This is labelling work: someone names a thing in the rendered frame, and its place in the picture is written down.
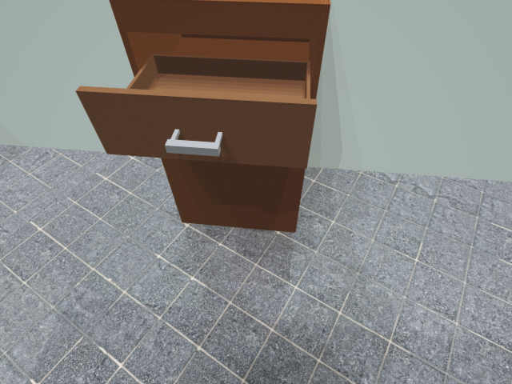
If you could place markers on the drawer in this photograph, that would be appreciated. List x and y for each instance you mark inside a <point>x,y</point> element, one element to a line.
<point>262,107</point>

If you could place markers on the cabinet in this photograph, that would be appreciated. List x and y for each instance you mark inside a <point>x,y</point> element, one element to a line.
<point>220,193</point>

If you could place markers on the handle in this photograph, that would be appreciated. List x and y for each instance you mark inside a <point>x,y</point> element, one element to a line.
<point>176,146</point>

